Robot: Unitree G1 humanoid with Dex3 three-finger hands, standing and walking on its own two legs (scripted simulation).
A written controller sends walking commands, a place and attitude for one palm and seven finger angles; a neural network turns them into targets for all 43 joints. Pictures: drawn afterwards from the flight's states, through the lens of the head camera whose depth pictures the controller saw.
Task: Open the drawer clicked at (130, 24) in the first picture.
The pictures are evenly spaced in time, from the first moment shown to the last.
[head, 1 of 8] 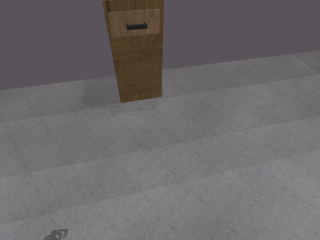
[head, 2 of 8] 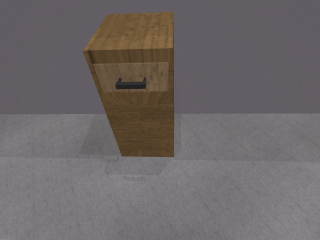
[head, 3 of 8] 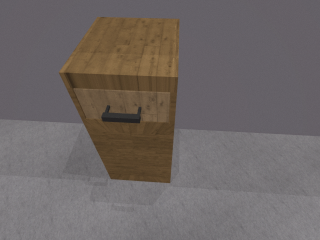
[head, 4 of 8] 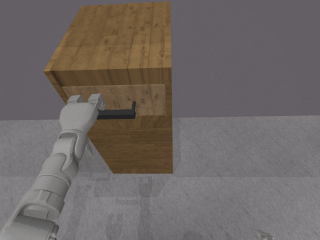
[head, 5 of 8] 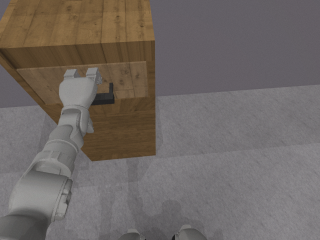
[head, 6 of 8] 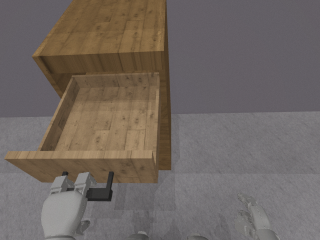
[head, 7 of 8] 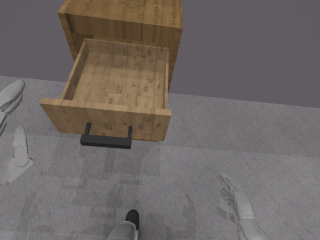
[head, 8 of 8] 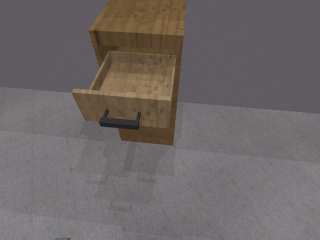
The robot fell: no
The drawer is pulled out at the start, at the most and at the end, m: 0.00 0.30 0.30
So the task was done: yes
